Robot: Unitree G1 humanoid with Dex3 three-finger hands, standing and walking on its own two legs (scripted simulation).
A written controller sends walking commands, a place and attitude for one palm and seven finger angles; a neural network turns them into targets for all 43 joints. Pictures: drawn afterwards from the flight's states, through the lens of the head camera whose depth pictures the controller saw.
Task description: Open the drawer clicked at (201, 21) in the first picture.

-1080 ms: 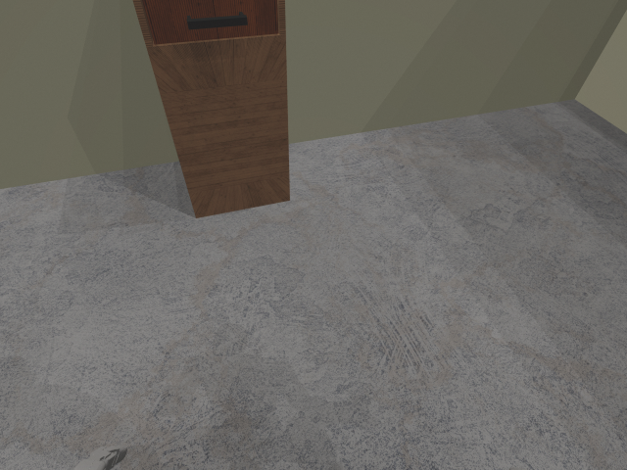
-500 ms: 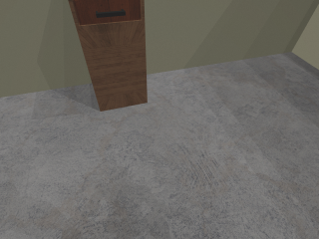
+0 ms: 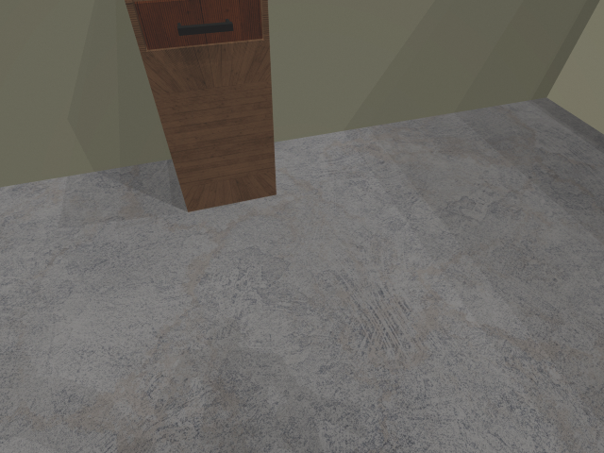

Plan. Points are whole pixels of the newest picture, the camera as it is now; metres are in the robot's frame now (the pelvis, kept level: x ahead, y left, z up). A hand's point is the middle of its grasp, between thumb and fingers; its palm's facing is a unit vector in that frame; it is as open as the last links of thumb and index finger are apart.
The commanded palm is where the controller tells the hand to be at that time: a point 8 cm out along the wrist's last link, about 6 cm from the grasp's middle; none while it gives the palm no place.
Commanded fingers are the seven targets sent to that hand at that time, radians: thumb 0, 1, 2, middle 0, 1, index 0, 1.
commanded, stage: look at it before walking up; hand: left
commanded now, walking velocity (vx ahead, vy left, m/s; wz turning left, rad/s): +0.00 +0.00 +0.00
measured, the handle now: (204, 26) +1.30 +0.39 +0.05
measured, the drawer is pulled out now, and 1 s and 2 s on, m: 0.00 0.00 0.00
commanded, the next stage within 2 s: walk to a spot facing it in 0.46 s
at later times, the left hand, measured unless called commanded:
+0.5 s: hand out of the picture +0.08 +0.25 -0.16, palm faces -0.03 -0.94 -0.33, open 7.3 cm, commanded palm none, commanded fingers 0.00 0.90 0.90 -0.20 -0.30 -0.20 -0.30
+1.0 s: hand out of the picture +0.06 +0.20 -0.20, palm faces -0.07 -0.99 -0.12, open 7.3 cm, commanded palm none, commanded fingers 0.00 0.90 0.90 -0.20 -0.30 -0.20 -0.30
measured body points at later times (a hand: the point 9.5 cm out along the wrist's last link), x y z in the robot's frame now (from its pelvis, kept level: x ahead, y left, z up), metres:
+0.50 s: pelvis +0.01 +0.00 +0.00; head +0.01 +0.01 +0.45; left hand +0.08 +0.30 -0.13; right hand +0.09 -0.29 -0.13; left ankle +0.01 +0.13 -0.74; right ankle +0.01 -0.11 -0.74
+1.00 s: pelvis +0.11 +0.03 -0.02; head +0.11 +0.05 +0.43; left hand +0.06 +0.25 -0.19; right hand +0.05 -0.21 -0.16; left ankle +0.01 +0.13 -0.74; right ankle +0.02 -0.10 -0.70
